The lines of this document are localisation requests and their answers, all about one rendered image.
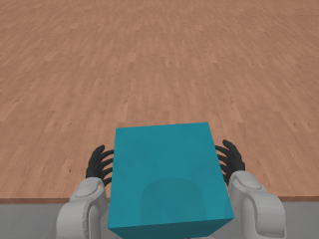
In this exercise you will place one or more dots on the carton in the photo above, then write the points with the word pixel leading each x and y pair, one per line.
pixel 167 183

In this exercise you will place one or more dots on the left robot forearm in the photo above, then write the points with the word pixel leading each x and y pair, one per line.
pixel 80 218

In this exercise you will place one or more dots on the robot right hand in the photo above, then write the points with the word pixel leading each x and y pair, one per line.
pixel 233 160

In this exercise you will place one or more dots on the right robot forearm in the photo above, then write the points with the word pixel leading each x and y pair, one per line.
pixel 263 215

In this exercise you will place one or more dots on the robot left hand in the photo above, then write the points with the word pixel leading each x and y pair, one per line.
pixel 96 165

